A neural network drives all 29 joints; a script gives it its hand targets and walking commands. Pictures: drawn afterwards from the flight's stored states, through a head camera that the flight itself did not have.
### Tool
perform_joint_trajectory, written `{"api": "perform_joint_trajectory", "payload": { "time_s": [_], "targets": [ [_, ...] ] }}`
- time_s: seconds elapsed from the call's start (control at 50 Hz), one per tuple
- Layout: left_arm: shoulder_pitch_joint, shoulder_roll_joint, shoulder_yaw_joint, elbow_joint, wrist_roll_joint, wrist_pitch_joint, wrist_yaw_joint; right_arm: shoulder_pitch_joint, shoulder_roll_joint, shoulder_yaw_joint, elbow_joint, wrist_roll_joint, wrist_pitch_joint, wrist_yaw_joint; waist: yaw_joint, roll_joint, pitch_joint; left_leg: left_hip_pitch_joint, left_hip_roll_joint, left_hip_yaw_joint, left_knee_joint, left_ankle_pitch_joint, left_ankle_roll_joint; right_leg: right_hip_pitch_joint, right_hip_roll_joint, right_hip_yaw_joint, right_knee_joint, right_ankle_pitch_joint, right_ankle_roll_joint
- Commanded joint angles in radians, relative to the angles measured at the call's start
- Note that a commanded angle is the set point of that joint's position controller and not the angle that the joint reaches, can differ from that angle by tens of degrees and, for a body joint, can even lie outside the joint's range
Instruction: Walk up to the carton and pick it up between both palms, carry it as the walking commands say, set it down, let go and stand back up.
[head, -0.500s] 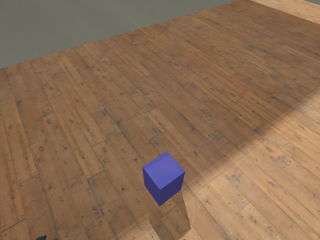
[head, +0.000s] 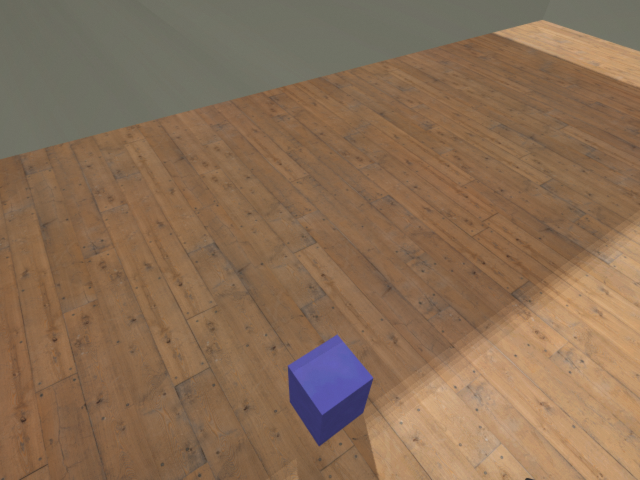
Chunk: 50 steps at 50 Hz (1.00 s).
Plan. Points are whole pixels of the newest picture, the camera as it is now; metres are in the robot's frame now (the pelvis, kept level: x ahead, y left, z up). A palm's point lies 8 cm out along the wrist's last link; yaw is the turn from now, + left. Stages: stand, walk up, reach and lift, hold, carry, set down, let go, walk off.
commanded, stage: walk up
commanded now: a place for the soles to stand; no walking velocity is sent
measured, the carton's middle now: (328, 390) +0.53 -0.04 -0.66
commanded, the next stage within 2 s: none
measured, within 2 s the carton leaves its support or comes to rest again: neither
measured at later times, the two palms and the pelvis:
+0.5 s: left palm out of the picture +0.13 +0.31 -0.10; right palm out of the picture +0.05 -0.36 -0.10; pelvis +0.01 -0.03 -0.01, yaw +4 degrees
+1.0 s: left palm out of the picture +0.10 +0.16 -0.15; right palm out of the picture +0.20 -0.52 -0.08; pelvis +0.08 -0.18 -0.04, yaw +15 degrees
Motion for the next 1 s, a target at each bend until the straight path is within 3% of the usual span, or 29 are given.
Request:
{"api": "perform_joint_trajectory", "payload": {
  "time_s": [0.0,0.02,0.06,0.08,0.3,0.32,0.34,0.36,0.38,0.4,0.44,0.56,0.58,0.6,0.62,0.64,0.66,0.68,0.7,0.74,0.78,0.82,0.84,0.86,0.88,0.9,0.92,0.96,0.98],
  "targets": [
    [-0.055,0.179,0.023,-0.036,0.004,-0.011,0.005,-0.049,-0.213,-0.034,-0.035,-0.007,-0.015,-0.012,-0.003,0.052,-0.054,-0.005,0.118,-0.09,-0.123,0.147,0.036,0.04,-0.092,0.092,-0.102,0.097,-0.032],
    [-0.073,0.205,0.031,-0.031,0.006,-0.013,0.007,-0.046,-0.205,-0.038,-0.033,-0.006,-0.016,-0.009,-0.015,-0.018,-0.065,0.02,0.127,-0.104,-0.132,0.175,0.034,0.053,-0.096,0.081,-0.082,0.108,-0.033],
    [-0.046,0.215,0.035,-0.024,0.005,-0.018,0.004,-0.03,-0.191,-0.036,-0.028,0.005,-0.015,-0.009,-0.011,-0.023,-0.103,0.036,0.118,-0.094,-0.116,0.188,0.03,0.076,-0.095,0.084,-0.094,0.13,-0.032],
    [-0.041,0.203,0.036,-0.025,0.004,-0.015,0.006,-0.036,-0.218,-0.035,-0.036,-0.007,-0.018,-0.009,0.002,0.022,-0.087,0.019,0.116,-0.084,-0.118,0.198,0.028,0.098,-0.101,0.081,-0.089,0.171,-0.03],
    [-0.043,0.201,0.034,-0.035,0.006,-0.008,0.009,-0.004,-0.211,-0.042,-0.038,-0.011,-0.011,-0.008,0.003,0.027,-0.052,0.018,0.111,-0.082,-0.142,0.185,0.017,0.104,-0.098,0.087,-0.105,0.144,-0.038],
    [-0.051,0.19,0.029,-0.038,0.005,-0.007,0.01,0.002,-0.207,-0.039,-0.038,-0.01,-0.01,-0.008,-0.01,0.004,-0.089,0.037,0.115,-0.099,-0.146,0.171,0.023,0.109,-0.095,0.071,-0.112,0.135,-0.032],
    [-0.146,0.33,0.141,-0.206,0.07,0.031,-0.039,0.274,-0.356,-0.128,-0.042,-0.001,-0.025,-0.043,-0.067,-0.128,-0.005,0.043,0.194,-0.285,-0.083,0.059,0.109,-0.095,0.002,-0.03,0.179,-0.191,-0.033],
    [-0.163,0.268,0.123,-0.279,0.067,0.063,-0.066,0.348,-0.451,-0.17,-0.052,-0.005,-0.034,-0.06,-0.091,0.067,0.031,0.188,0.339,-0.53,-0.151,-0.006,0.204,-0.425,0.005,0.08,0.378,-0.336,-0.01],
    [-0.14,0.257,0.129,-0.338,0.072,0.078,-0.075,0.327,-0.449,-0.176,-0.097,-0.001,-0.043,-0.073,-0.068,0.051,-0.005,0.219,0.414,-0.57,-0.122,-0.005,0.256,-0.53,-0.047,0.18,0.534,-0.306,-0.008],
    [-0.116,0.265,0.136,-0.355,0.063,0.084,-0.084,0.311,-0.406,-0.174,-0.13,-0.004,-0.056,-0.085,-0.046,-0.003,-0.065,0.199,0.378,-0.503,-0.064,0.063,0.237,-0.51,-0.072,0.236,0.584,-0.261,-0.011],
    [-0.082,0.254,0.142,-0.412,0.049,0.072,-0.098,0.263,-0.384,-0.164,-0.206,-0.019,-0.066,-0.099,-0.016,0.069,-0.069,0.166,0.319,-0.41,-0.02,0.146,0.207,-0.518,-0.084,0.258,0.55,-0.247,-0.014],
    [-0.127,0.249,0.166,-0.498,0.061,0.089,-0.13,0.337,-0.432,-0.168,-0.253,-0.045,-0.075,-0.097,-0.048,0.127,-0.018,-0.159,0.251,-0.362,0.032,0.042,0.216,-0.336,-0.03,0.149,0.457,-0.299,0.003],
    [-0.074,0.249,0.173,-0.507,0.059,0.089,-0.132,0.301,-0.431,-0.167,-0.273,-0.047,-0.075,-0.102,-0.007,0.176,-0.018,-0.198,0.258,-0.342,0.053,0.051,0.193,-0.295,-0.04,0.143,0.425,-0.268,-0.006],
    [-0.056,0.259,0.178,-0.497,0.057,0.086,-0.133,0.309,-0.428,-0.162,-0.291,-0.046,-0.069,-0.096,-0.015,0.162,-0.037,-0.242,0.206,-0.3,0.096,0.05,0.176,-0.228,0.001,0.107,0.383,-0.301,-0.005],
    [0.038,0.251,0.181,-0.48,0.064,0.082,-0.132,0.285,-0.435,-0.157,-0.303,-0.042,-0.067,-0.104,0.053,0.089,-0.086,-0.345,0.195,-0.26,0.197,0.024,0.158,-0.059,0.03,0.049,0.304,-0.206,-0.023],
    [0.134,0.284,0.188,-0.46,0.063,0.08,-0.123,0.273,-0.39,-0.132,-0.323,-0.044,-0.066,-0.103,0.091,-0.007,-0.066,-0.477,0.103,-0.211,0.318,-0.01,0.125,0.077,0.074,0.051,0.182,-0.235,-0.034],
    [0.228,0.411,0.216,-0.456,0.077,0.065,-0.109,0.273,-0.324,-0.112,-0.349,-0.018,-0.073,-0.108,0.158,-0.351,-0.116,-0.695,-0.037,-0.028,0.634,-0.208,0.035,0.189,-0.204,0.443,-0.074,-0.445,-0.139],
    [0.165,0.457,0.225,-0.48,0.057,0.063,-0.097,0.292,-0.344,-0.119,-0.32,-0.006,-0.063,-0.126,0.113,-0.343,-0.136,-0.706,-0.028,-0.075,0.795,-0.398,0.03,0.107,-0.346,0.608,-0.156,-0.552,-0.269],
    [0.138,0.414,0.207,-0.512,0.049,0.068,-0.087,0.253,-0.407,-0.134,-0.303,-0.012,-0.057,-0.125,0.11,-0.206,-0.097,-0.585,0.018,-0.105,0.823,-0.37,0.028,-0.019,-0.312,0.514,-0.12,-0.526,-0.302],
    [0.044,0.338,0.187,-0.536,0.057,0.081,-0.077,0.368,-0.367,-0.133,-0.261,-0.02,-0.052,-0.112,0.002,-0.191,0.054,-0.483,0.068,-0.071,0.637,-0.284,0.019,-0.14,-0.228,0.267,-0.023,-0.338,-0.255],
    [0.068,0.322,0.177,-0.562,0.073,0.088,-0.075,0.46,-0.358,-0.146,-0.229,-0.011,-0.053,-0.095,-0.01,-0.216,0.017,-0.317,0.045,0.014,0.516,-0.243,0.008,-0.205,-0.215,0.205,0.018,-0.236,-0.238],
    [-0.017,0.301,0.166,-0.594,0.07,0.1,-0.079,0.6,-0.339,-0.145,-0.187,-0.007,-0.068,-0.1,-0.095,-0.151,-0.019,-0.052,0.013,0.045,0.325,-0.072,0.044,-0.365,-0.189,0.129,0.159,-0.159,-0.212],
    [0.012,0.241,0.15,-0.599,0.07,0.106,-0.077,0.661,-0.387,-0.161,-0.189,-0.021,-0.082,-0.112,-0.129,-0.004,-0.063,0.1,0.06,-0.091,0.17,-0.108,0.076,-0.443,-0.111,0.052,0.417,-0.166,-0.155],
    [-0.015,0.169,0.136,-0.633,0.066,0.104,-0.074,0.681,-0.465,-0.174,-0.224,-0.047,-0.087,-0.132,-0.144,0.182,-0.007,0.122,0.294,-0.535,-0.032,-0.242,0.136,-0.622,0.001,0.035,0.68,-0.331,-0.082],
    [0.025,0.231,0.155,-0.659,0.071,0.122,-0.07,0.592,-0.571,-0.178,-0.283,-0.032,-0.093,-0.146,-0.086,0.121,-0.071,0.048,0.488,-0.856,-0.102,-0.297,0.238,-0.682,-0.017,0.202,0.811,-0.386,-0.042],
    [0.015,0.306,0.18,-0.632,0.068,0.118,-0.069,0.518,-0.536,-0.167,-0.297,-0.014,-0.1,-0.15,-0.046,-0.047,-0.032,-0.024,0.49,-0.814,-0.056,-0.231,0.295,-0.641,-0.062,0.258,0.891,-0.335,-0.022],
    [0.075,0.294,0.182,-0.607,0.057,0.11,-0.073,0.474,-0.499,-0.158,-0.31,-0.025,-0.101,-0.15,-0.003,0.023,-0.014,-0.03,0.422,-0.639,0.06,-0.055,0.292,-0.647,-0.074,0.255,0.886,-0.314,-0.022],
    [0.1,0.267,0.182,-0.565,0.057,0.106,-0.088,0.426,-0.457,-0.148,-0.325,-0.04,-0.1,-0.152,-0.014,0.152,-0.015,-0.14,0.301,-0.416,0.126,0.089,0.245,-0.574,-0.085,0.222,0.849,-0.253,-0.02],
    [0.119,0.27,0.185,-0.544,0.055,0.106,-0.09,0.406,-0.453,-0.143,-0.329,-0.041,-0.099,-0.147,-0.009,0.147,-0.034,-0.157,0.27,-0.348,0.172,0.202,0.238,-0.518,-0.066,0.187,0.807,-0.269,-0.012]
  ]
}}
